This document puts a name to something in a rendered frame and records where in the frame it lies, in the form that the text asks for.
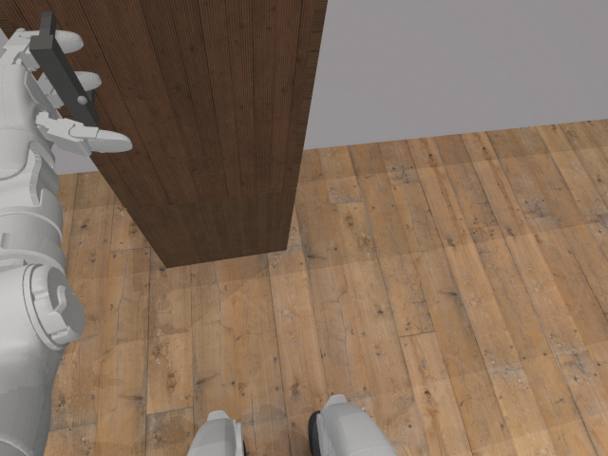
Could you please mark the robot left forearm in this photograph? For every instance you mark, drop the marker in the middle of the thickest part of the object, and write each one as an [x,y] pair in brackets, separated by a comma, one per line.
[31,217]

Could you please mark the handle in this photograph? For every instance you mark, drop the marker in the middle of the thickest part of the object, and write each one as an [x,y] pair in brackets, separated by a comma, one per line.
[51,59]

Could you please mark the robot left hand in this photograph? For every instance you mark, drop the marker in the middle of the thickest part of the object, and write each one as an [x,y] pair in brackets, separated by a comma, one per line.
[22,100]

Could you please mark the robot right thigh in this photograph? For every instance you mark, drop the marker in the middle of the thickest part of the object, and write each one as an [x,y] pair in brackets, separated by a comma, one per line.
[344,429]

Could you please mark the cupboard door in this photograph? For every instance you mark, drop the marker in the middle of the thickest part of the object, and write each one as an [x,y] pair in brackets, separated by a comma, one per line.
[209,92]

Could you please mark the robot thigh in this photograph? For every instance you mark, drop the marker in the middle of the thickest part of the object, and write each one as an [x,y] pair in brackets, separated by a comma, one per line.
[344,429]
[220,437]

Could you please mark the left robot upper arm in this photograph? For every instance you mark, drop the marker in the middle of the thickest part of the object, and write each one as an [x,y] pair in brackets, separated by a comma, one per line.
[39,316]

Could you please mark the robot left thigh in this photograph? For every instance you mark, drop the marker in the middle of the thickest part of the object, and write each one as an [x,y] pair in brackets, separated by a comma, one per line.
[220,437]

